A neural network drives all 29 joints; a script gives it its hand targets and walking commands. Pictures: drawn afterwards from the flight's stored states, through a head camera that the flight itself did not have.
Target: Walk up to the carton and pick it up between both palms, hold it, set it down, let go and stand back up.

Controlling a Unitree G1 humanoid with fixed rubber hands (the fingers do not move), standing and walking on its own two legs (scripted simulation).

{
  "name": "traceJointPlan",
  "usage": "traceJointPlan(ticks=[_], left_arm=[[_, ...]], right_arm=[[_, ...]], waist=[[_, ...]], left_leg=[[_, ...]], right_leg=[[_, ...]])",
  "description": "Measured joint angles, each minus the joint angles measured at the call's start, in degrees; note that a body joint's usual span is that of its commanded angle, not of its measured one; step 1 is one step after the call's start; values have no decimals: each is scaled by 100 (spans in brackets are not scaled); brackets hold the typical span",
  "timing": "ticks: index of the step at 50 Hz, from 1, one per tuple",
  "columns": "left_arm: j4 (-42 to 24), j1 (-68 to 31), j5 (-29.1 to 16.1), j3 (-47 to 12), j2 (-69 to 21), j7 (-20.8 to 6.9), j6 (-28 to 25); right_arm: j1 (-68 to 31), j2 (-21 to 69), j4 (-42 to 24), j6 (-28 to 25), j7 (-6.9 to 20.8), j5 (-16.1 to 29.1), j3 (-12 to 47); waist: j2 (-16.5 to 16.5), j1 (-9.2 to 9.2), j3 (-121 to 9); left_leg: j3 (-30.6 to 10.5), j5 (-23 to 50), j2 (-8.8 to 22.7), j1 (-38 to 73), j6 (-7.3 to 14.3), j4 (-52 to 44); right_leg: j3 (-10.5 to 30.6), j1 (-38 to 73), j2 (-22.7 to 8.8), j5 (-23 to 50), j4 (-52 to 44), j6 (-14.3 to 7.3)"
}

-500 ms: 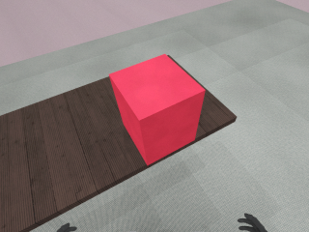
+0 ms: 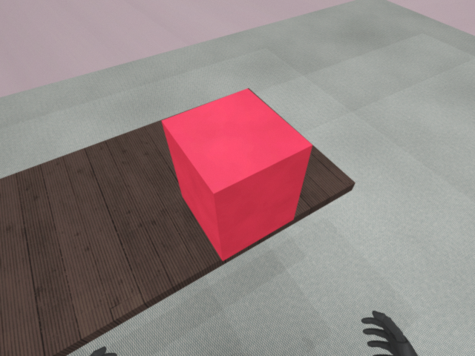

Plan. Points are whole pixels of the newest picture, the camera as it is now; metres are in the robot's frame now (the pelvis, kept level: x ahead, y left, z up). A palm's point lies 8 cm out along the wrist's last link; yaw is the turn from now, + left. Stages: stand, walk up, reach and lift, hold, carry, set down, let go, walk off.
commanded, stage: walk up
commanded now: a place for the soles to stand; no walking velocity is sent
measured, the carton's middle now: (235, 175) +0.47 +0.01 -0.01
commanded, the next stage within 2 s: none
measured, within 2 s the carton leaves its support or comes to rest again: neither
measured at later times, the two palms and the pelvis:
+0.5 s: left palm out of the picture +0.13 +0.21 -0.09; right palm out of the picture +0.01 -0.38 -0.07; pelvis +0.02 -0.07 +0.01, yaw +6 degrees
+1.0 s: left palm out of the picture +0.06 +0.04 -0.07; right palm (466, 272) +0.28 -0.47 -0.12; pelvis +0.11 -0.24 +0.00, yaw +19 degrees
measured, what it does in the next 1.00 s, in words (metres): steps to the right, turning left: right foot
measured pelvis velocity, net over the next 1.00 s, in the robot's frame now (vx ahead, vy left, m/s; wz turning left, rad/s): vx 0.11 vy -0.24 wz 0.33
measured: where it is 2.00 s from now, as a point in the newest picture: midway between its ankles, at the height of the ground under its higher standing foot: outside the picture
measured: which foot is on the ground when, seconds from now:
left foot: down 0.00-0.66, up 0.68-1.00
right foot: down 0.00-0.22, up 0.24-0.64, down 0.66-1.00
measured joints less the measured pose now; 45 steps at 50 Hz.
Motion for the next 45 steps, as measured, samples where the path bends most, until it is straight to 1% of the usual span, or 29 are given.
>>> traceJointPlan(ticks=[6, 12, 14, 15, 17, 18, 21, 24, 28, 30, 32, 33, 34, 35, 36, 37, 38, 40, 43, 45], left_arm=[[-83, -40, 4, 16, 40, -12, 1], [-193, -234, 24, 31, 81, -42, 48], [-309, -388, 306, 82, 158, -153, 198], [-362, -454, 419, 119, 193, -205, 300], [-410, -499, 513, 172, 280, -285, 417], [-424, -509, 520, 188, 329, -324, 440], [-400, -560, 484, 222, 425, -440, 501], [-312, -596, 411, 198, 393, -530, 577], [-241, -705, 320, 118, 285, -550, 620], [-230, -758, 242, 84, 225, -526, 577], [-238, -776, 196, 73, 182, -474, 501], [-241, -764, 190, 83, 181, -430, 442], [-180, -786, 192, 95, 103, -373, 381], [-137, -761, 195, 72, 54, -320, 335], [-93, -695, 175, 35, 40, -270, 314], [-38, -616, 138, 4, 37, -226, 310], [13, -534, 103, -13, 35, -187, 313], [88, -400, 90, -27, 31, -117, 315], [115, -216, 130, -22, 16, -48, 242], [126, -96, 152, -27, -4, -6, 153]], right_arm=[[-18, -61, -20, 23, -6, -19, -10], [30, -93, -11, -1, -25, -54, -28], [300, -53, 20, -132, -167, -195, -99], [501, -45, 96, -178, -260, -250, -119], [883, -35, 309, -220, -414, -321, -146], [1058, -24, 405, -234, -460, -333, -171], [1488, -1, 618, -272, -497, -327, -271], [1724, -31, 668, -282, -498, -316, -392], [1802, -105, 458, -293, -461, -311, -498], [1742, -190, 275, -269, -427, -318, -521], [1648, -300, 81, -224, -397, -316, -542], [1616, -349, -15, -197, -386, -317, -546], [1516, -423, -66, -158, -379, -311, -561], [1403, -435, -111, -109, -389, -296, -563], [1288, -391, -164, -53, -423, -269, -543], [1169, -325, -221, -4, -460, -247, -514], [1036, -263, -274, 32, -482, -230, -481], [788, -181, -348, 49, -462, -196, -431], [633, -158, -388, 53, -350, -182, -398], [623, -164, -344, 84, -291, -204, -402]], waist=[[53, -28, -10], [4, -66, -14], [-55, -100, -6], [-68, -109, 7], [-140, -94, 87], [-202, -98, 136], [-402, -138, 265], [-519, -153, 298], [-525, -213, 248], [-458, -243, 210], [-344, -272, 167], [-292, -248, 136], [-100, -184, 198], [5, -131, 239], [18, -80, 226], [6, -18, 184], [4, 38, 154], [60, 119, 165], [186, 190, 212], [253, 219, 259]], left_leg=[[46, -78, 56, -23, -39, 96], [81, -115, 88, -2, -56, 133], [-16, -126, 72, -13, -24, 142], [-105, -124, 93, 4, -4, 118], [-236, -55, 155, 140, -7, -61], [-293, 12, 177, 222, -48, -184], [-500, 182, 221, 410, -198, -464], [-692, 208, 292, 491, -288, -563], [-1002, 99, 422, 416, -313, -491], [-1155, -10, 500, 323, -317, -349], [-1348, -238, 569, 147, -325, 3], [-1456, -475, 590, -7, -272, 340], [-1652, -863, 647, -161, -180, 814], [-1781, -1321, 555, -337, -146, 1378], [-1799, -1626, 358, -531, -156, 1928], [-1750, -1741, 150, -729, -190, 2424], [-1669, -1696, -20, -907, -231, 2815], [-1495, -1388, -227, -1181, -296, 3272], [-1320, -779, -380, -1407, -393, 3541], [-1286, -434, -431, -1416, -448, 3557]], right_leg=[[48, -52, 54, -63, 104, -35], [71, -81, 84, -170, 219, -86], [-167, -318, 53, -799, 946, -159], [-309, -496, 54, -950, 1445, -173], [-499, -858, -22, -818, 2228, -163], [-530, -1022, -99, -655, 2464, -132], [-447, -1379, -359, -225, 2790, 6], [-333, -1522, -563, 12, 2723, 104], [-344, -1415, -694, -46, 2236, 130], [-419, -1189, -692, -136, 1733, 90], [-530, -763, -625, -147, 1087, -4], [-580, -517, -568, -125, 755, -56], [-698, -490, -442, -231, 877, -86], [-787, -510, -394, -403, 1121, -113], [-838, -518, -420, -550, 1277, -148], [-871, -495, -457, -623, 1292, -190], [-906, -430, -481, -583, 1179, -212], [-1018, -234, -470, -442, 812, -287], [-1239, 44, -411, -258, 300, -402], [-1367, 193, -365, -201, 82, -464]])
